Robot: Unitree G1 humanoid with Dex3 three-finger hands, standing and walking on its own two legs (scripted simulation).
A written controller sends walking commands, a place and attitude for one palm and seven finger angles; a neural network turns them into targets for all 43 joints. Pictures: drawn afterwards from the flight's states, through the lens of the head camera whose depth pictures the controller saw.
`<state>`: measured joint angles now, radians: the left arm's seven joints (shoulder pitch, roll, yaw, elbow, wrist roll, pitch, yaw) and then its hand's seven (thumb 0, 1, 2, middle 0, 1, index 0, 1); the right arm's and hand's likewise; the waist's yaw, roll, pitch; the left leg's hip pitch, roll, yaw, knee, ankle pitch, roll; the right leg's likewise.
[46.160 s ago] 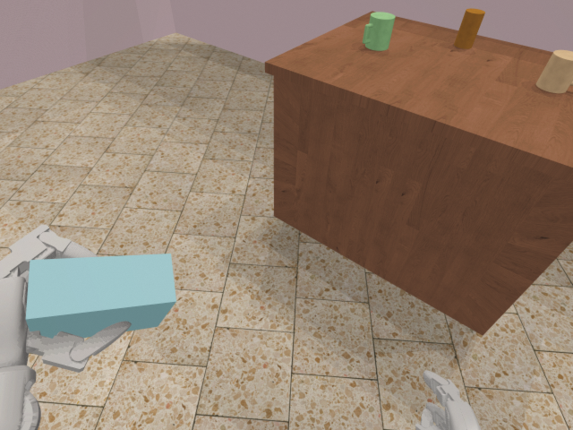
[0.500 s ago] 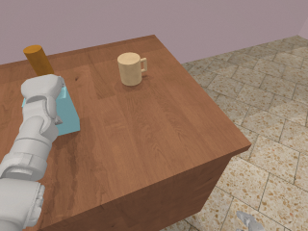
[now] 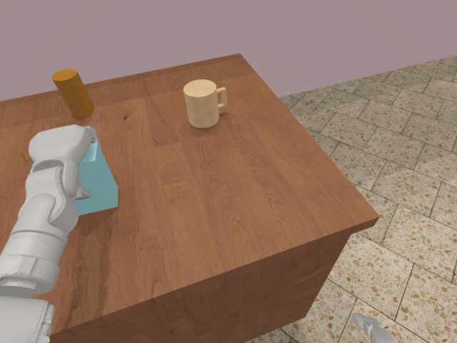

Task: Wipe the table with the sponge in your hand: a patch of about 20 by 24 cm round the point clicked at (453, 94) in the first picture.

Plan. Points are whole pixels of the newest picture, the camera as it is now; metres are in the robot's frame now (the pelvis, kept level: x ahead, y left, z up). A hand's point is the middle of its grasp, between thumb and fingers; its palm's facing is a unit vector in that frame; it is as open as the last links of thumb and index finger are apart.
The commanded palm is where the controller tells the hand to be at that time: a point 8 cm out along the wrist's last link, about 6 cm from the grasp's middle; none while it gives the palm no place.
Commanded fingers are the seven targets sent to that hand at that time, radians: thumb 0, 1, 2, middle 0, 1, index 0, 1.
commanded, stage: wipe back along the first lane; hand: left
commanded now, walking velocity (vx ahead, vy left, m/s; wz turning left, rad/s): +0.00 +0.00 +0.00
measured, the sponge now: (84, 189) +0.36 +0.32 +0.07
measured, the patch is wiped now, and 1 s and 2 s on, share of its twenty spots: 1.00 1.00 1.00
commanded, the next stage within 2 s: lift the sponge slowly off the table in 1.36 s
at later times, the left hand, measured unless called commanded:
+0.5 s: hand (78, 190) +0.32 +0.29 +0.12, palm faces +0.02 -0.04 -1.00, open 9.8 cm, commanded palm +0.28 +0.28 +0.15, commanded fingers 0.00 0.10 1.30 -1.20 -1.60 -1.20 -1.60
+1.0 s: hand (76, 209) +0.29 +0.27 +0.12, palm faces +0.09 -0.05 -0.99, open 9.8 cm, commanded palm +0.24 +0.26 +0.15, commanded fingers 0.00 0.10 1.30 -1.20 -1.60 -1.20 -1.60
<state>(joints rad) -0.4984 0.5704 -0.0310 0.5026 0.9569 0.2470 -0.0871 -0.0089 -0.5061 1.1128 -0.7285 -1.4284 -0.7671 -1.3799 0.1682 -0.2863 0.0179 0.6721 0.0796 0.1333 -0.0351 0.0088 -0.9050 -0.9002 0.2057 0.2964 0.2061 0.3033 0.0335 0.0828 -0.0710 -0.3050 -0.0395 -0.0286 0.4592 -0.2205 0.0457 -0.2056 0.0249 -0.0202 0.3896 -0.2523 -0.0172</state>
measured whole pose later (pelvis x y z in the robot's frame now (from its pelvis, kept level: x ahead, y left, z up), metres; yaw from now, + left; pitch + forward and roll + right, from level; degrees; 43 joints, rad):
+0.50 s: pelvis -0.01 -0.02 +0.00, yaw +0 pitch +1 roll -1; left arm -0.30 0.54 -0.02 0.31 0.94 0.31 -0.06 -0.02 -0.48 1.11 -0.70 -1.45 -0.74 -1.41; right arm 0.11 -0.29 0.02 0.65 0.09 0.13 -0.03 0.01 -0.91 -0.90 0.20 0.30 0.20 0.30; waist 0.05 0.10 -0.08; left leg -0.27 -0.02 -0.03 0.48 -0.23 0.02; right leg -0.19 0.05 -0.02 0.43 -0.27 -0.04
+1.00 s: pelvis -0.01 -0.01 +0.00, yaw -1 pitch +0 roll -1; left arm -0.09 0.51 -0.04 0.01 0.92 0.42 -0.04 0.00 -0.47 1.10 -0.69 -1.47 -0.72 -1.43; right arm 0.07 -0.28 0.04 0.63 0.08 0.12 -0.02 0.01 -0.91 -0.90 0.20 0.30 0.20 0.30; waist 0.07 0.11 -0.08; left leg -0.26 -0.02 -0.01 0.51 -0.25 0.03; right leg -0.19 0.04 0.00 0.48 -0.29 -0.03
